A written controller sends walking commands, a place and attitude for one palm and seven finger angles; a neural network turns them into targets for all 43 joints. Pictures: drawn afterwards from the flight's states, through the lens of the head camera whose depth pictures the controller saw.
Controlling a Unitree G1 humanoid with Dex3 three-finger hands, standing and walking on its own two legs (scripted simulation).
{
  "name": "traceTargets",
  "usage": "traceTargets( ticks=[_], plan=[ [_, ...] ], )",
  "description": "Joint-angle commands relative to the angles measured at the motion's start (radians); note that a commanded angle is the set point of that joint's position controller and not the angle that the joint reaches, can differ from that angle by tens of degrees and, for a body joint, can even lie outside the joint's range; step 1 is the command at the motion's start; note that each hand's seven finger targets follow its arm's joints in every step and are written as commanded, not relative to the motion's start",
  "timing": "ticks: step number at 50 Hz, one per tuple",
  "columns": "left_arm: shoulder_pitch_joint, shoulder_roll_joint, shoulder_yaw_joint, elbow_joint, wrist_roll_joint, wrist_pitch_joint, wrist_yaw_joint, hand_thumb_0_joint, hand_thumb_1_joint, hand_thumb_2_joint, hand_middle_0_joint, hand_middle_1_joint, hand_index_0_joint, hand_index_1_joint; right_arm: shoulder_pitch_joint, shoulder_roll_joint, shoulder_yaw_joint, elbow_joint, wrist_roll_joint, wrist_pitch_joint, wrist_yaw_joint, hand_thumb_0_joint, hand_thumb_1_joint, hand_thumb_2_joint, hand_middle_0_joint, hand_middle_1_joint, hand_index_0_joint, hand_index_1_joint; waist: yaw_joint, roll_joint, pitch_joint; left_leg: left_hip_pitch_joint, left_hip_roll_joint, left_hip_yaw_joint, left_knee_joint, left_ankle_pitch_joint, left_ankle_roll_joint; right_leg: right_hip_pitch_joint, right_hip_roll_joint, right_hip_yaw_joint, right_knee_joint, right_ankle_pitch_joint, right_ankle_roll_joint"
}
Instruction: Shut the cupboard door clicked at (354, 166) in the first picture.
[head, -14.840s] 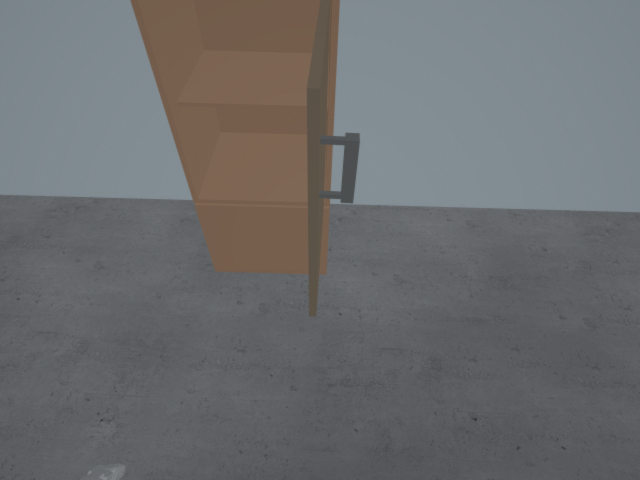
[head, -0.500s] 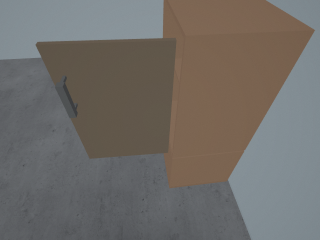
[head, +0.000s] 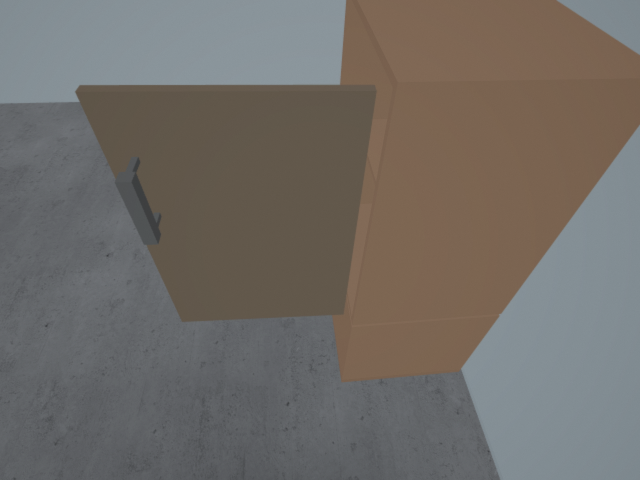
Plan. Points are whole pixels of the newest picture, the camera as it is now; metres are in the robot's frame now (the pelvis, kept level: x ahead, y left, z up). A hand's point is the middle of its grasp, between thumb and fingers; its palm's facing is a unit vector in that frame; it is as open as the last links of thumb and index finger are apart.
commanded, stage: shuffle to correct the standing spot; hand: left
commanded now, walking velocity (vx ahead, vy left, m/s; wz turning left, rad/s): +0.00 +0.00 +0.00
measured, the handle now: (143, 201) +0.49 +0.32 +0.05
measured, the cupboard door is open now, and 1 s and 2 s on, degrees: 88 88 88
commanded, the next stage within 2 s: come to a stop and stand still in 0.36 s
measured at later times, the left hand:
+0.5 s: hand out of the picture +0.02 +0.25 -0.20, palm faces +0.12 -0.97 -0.22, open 7.4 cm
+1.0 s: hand out of the picture +0.14 +0.23 -0.17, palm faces +0.11 -0.97 -0.24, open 7.4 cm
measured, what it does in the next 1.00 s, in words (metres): steps on the spot: right foot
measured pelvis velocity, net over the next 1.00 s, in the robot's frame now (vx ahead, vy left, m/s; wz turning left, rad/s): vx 0.09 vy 0.04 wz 0.11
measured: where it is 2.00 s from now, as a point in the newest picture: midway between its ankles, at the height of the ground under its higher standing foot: outside the picture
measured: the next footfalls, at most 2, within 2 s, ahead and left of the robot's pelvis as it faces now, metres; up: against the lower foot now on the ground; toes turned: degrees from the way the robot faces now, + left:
right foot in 0.86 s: +0.10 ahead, -0.05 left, +0.00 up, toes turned +5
left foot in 1.18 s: +0.08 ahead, +0.18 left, +0.00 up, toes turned +8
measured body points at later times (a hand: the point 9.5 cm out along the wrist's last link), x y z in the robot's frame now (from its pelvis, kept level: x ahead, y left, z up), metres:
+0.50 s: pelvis +0.05 +0.05 -0.02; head +0.07 +0.07 +0.43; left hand +0.01 +0.30 -0.18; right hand +0.10 -0.19 -0.16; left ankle +0.05 +0.13 -0.74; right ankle -0.02 -0.08 -0.68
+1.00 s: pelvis +0.09 +0.04 -0.01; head +0.14 +0.04 +0.44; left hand +0.14 +0.28 -0.15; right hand +0.16 -0.20 -0.17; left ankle +0.03 +0.14 -0.69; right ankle +0.13 -0.07 -0.74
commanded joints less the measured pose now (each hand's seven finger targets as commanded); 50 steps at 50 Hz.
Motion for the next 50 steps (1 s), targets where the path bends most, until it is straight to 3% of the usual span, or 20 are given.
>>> traceTargets(
  ticks=[1, 9, 12, 14, 17, 19, 20, 21, 23, 25, 28, 31, 37, 39, 41, 42, 44, 46, 48, 50],
  plan=[
    [0.058, 0.117, 0.024, -0.029, 0.002, -0.015, 0.005, 0.000, 0.900, 0.900, -0.200, -0.300, -0.200, -0.300, 0.041, -0.100, -0.015, -0.034, 0.002, -0.009, -0.003, 0.000, -0.900, -0.900, 0.200, 0.300, 0.200, 0.300, -0.012, 0.032, 0.034, 0.042, 0.094, -0.089, -0.066, 0.175, 0.028, -0.065, -0.117, 0.109, -0.084, 0.215, -0.006],
    [0.073, 0.158, 0.048, -0.041, 0.008, -0.005, 0.000, 0.000, 0.900, 0.900, -0.200, -0.300, -0.200, -0.300, 0.021, -0.118, -0.018, -0.065, -0.004, 0.002, 0.005, 0.000, -0.900, -0.900, 0.200, 0.300, 0.200, 0.300, 0.009, -0.007, 0.033, -0.061, 0.054, -0.060, 0.006, 0.035, 0.029, 0.003, -0.162, 0.129, -0.065, 0.088, -0.032],
    [0.109, 0.213, 0.078, -0.056, 0.010, 0.001, -0.001, 0.000, 0.900, 0.900, -0.200, -0.300, -0.200, -0.300, -0.012, -0.108, -0.026, -0.112, -0.011, 0.014, 0.014, 0.000, -0.900, -0.900, 0.200, 0.300, 0.200, 0.300, 0.034, -0.142, 0.087, -0.248, 0.002, 0.008, 0.194, -0.138, 0.007, 0.062, -0.309, 0.266, -0.139, 0.035, -0.112],
    [0.144, 0.223, 0.092, -0.067, 0.017, -0.001, 0.003, 0.000, 0.900, 0.900, -0.200, -0.300, -0.200, -0.300, -0.070, -0.112, -0.033, -0.154, -0.012, 0.016, 0.019, 0.000, -0.900, -0.900, 0.200, 0.300, 0.200, 0.300, 0.060, -0.141, 0.129, -0.365, 0.022, -0.006, 0.331, -0.265, 0.005, 0.088, -0.400, 0.327, -0.155, 0.157, -0.182],
    [0.088, 0.239, 0.102, -0.092, 0.021, -0.009, 0.000, 0.000, 0.900, 0.900, -0.200, -0.300, -0.200, -0.300, -0.052, -0.099, -0.035, -0.176, -0.001, 0.009, 0.032, 0.000, -0.900, -0.900, 0.200, 0.300, 0.200, 0.300, 0.023, -0.107, 0.079, -0.262, 0.029, -0.004, 0.217, -0.224, 0.010, 0.080, -0.376, 0.185, -0.045, 0.363, -0.156],
    [0.003, 0.238, 0.102, -0.121, 0.013, -0.001, -0.008, 0.000, 0.900, 0.900, -0.200, -0.300, -0.200, -0.300, 0.113, -0.106, -0.040, -0.126, -0.006, 0.006, 0.031, 0.000, -0.900, -0.900, 0.200, 0.300, 0.200, 0.300, -0.067, -0.063, 0.030, 0.053, -0.023, 0.048, 0.034, -0.054, 0.027, -0.118, -0.266, 0.030, 0.139, 0.260, -0.076],
    [-0.006, 0.187, 0.095, -0.149, 0.008, 0.005, -0.017, 0.000, 0.900, 0.900, -0.200, -0.300, -0.200, -0.300, 0.205, -0.193, -0.060, -0.109, -0.022, 0.001, 0.025, 0.000, -0.900, -0.900, 0.200, 0.300, 0.200, 0.300, -0.099, 0.177, 0.009, 0.174, 0.138, -0.225, -0.058, -0.015, 0.115, -0.304, -0.130, -0.081, 0.407, 0.041, -0.006],
    [-0.046, 0.146, 0.083, -0.192, 0.007, 0.004, -0.019, 0.000, 0.900, 0.900, -0.200, -0.300, -0.200, -0.300, 0.281, -0.259, -0.072, -0.100, -0.023, 0.004, 0.020, 0.000, -0.900, -0.900, 0.200, 0.300, 0.200, 0.300, -0.111, 0.372, -0.006, 0.230, 0.321, -0.497, -0.181, 0.083, 0.228, -0.483, -0.024, -0.085, 0.680, -0.367, 0.018],
    [-0.117, 0.140, 0.078, -0.206, 0.015, 0.000, -0.021, 0.000, 0.900, 0.900, -0.200, -0.300, -0.200, -0.300, 0.220, -0.216, -0.060, -0.127, -0.015, 0.001, 0.010, 0.000, -0.900, -0.900, 0.200, 0.300, 0.200, 0.300, -0.093, 0.142, 0.043, 0.126, 0.353, -0.533, -0.198, -0.052, 0.299, -0.561, -0.087, 0.030, 0.843, -0.288, -0.012],
    [-0.083, 0.117, 0.072, -0.171, 0.019, 0.003, -0.027, 0.000, 0.900, 0.900, -0.200, -0.300, -0.200, -0.300, 0.120, -0.151, -0.042, -0.154, -0.016, -0.016, 0.004, 0.000, -0.900, -0.900, 0.200, 0.300, 0.200, 0.300, -0.034, 0.036, 0.077, 0.024, 0.286, -0.377, -0.218, 0.119, 0.243, -0.495, -0.122, 0.041, 0.781, -0.137, 0.012],
    [0.010, 0.081, 0.057, -0.126, 0.007, 0.020, -0.016, 0.000, 0.900, 0.900, -0.200, -0.300, -0.200, -0.300, 0.080, -0.119, -0.024, -0.146, -0.007, -0.035, -0.009, 0.000, -0.900, -0.900, 0.200, 0.300, 0.200, 0.300, 0.016, 0.079, 0.007, 0.029, 0.215, -0.162, -0.143, 0.684, 0.196, -0.345, -0.108, 0.035, 0.617, -0.053, 0.049],
    [0.005, 0.091, 0.052, -0.124, 0.005, 0.033, -0.002, 0.000, 0.900, 0.900, -0.200, -0.300, -0.200, -0.300, 0.078, -0.137, -0.031, -0.137, -0.003, -0.024, -0.013, 0.000, -0.900, -0.900, 0.200, 0.300, 0.200, 0.300, 0.005, 0.090, -0.035, 0.089, 0.213, -0.128, -0.102, 0.810, 0.174, -0.286, -0.079, 0.022, 0.472, -0.010, 0.060],
    [-0.081, 0.106, 0.060, -0.174, 0.006, 0.038, 0.008, 0.000, 0.900, 0.900, -0.200, -0.300, -0.200, -0.300, 0.069, -0.150, -0.065, -0.136, -0.012, 0.010, -0.013, 0.000, -0.900, -0.900, 0.200, 0.300, 0.200, 0.300, -0.025, 0.133, 0.007, 0.105, 0.247, -0.158, -0.062, 0.793, 0.169, -0.244, -0.056, 0.014, 0.311, -0.038, 0.043],
    [-0.060, 0.114, 0.068, -0.177, 0.007, 0.031, 0.010, 0.000, 0.900, 0.900, -0.200, -0.300, -0.200, -0.300, 0.052, -0.153, -0.071, -0.142, -0.015, 0.017, -0.013, 0.000, -0.900, -0.900, 0.200, 0.300, 0.200, 0.300, -0.009, 0.109, 0.008, 0.095, 0.248, -0.166, -0.020, 0.753, 0.152, -0.187, -0.058, 0.024, 0.202, 0.006, 0.033],
    [-0.019, 0.131, 0.073, -0.174, 0.011, 0.018, 0.010, 0.000, 0.900, 0.900, -0.200, -0.300, -0.200, -0.300, 0.042, -0.147, -0.077, -0.150, -0.009, 0.021, -0.007, 0.000, -0.900, -0.900, 0.200, 0.300, 0.200, 0.300, 0.010, 0.076, -0.035, 0.090, 0.184, -0.124, 0.062, 0.609, 0.096, -0.096, -0.076, 0.033, 0.047, 0.230, 0.033],
    [0.000, 0.171, 0.078, -0.173, 0.014, 0.008, 0.013, 0.000, 0.900, 0.900, -0.200, -0.300, -0.200, -0.300, 0.054, -0.125, -0.079, -0.159, -0.003, 0.021, -0.004, 0.000, -0.900, -0.900, 0.200, 0.300, 0.200, 0.300, 0.004, -0.019, -0.075, 0.032, 0.109, -0.084, 0.136, 0.424, 0.052, -0.019, -0.148, 0.137, 0.046, 0.544, 0.005],
    [0.020, 0.239, 0.087, -0.170, 0.014, 0.001, 0.014, 0.000, 0.900, 0.900, -0.200, -0.300, -0.200, -0.300, 0.091, -0.073, -0.080, -0.168, 0.003, 0.035, 0.000, 0.000, -0.900, -0.900, 0.200, 0.300, 0.200, 0.300, -0.005, -0.170, -0.116, -0.146, -0.040, -0.010, 0.340, -0.291, -0.015, 0.091, -0.399, 0.316, 0.034, 1.025, -0.173],
    [0.000, 0.222, 0.093, -0.180, 0.018, 0.005, 0.019, 0.000, 0.900, 0.900, -0.200, -0.300, -0.200, -0.300, 0.022, -0.074, -0.081, -0.181, 0.001, 0.049, -0.005, 0.000, -0.900, -0.900, 0.200, 0.300, 0.200, 0.300, 0.020, -0.196, -0.124, -0.214, -0.033, -0.093, 0.569, -0.406, -0.017, 0.068, -0.401, 0.340, 0.010, 0.973, -0.244],
    [-0.050, 0.215, 0.095, -0.201, 0.017, 0.012, 0.020, 0.000, 0.900, 0.900, -0.200, -0.300, -0.200, -0.300, 0.002, -0.078, -0.081, -0.181, 0.002, 0.051, 0.001, 0.000, -0.900, -0.900, 0.200, 0.300, 0.200, 0.300, 0.010, -0.087, -0.115, -0.240, -0.026, -0.094, 0.622, -0.338, -0.028, 0.048, -0.349, 0.274, 0.007, 0.845, -0.225],
    [-0.060, 0.221, 0.096, -0.215, 0.021, 0.012, 0.017, 0.000, 0.900, 0.900, -0.200, -0.300, -0.200, -0.300, -0.010, -0.069, -0.076, -0.190, 0.002, 0.055, 0.009, 0.000, -0.900, -0.900, 0.200, 0.300, 0.200, 0.300, 0.005, -0.107, -0.099, -0.223, -0.023, -0.075, 0.564, -0.303, -0.040, 0.003, -0.320, 0.236, -0.013, 0.736, -0.198]
  ],
)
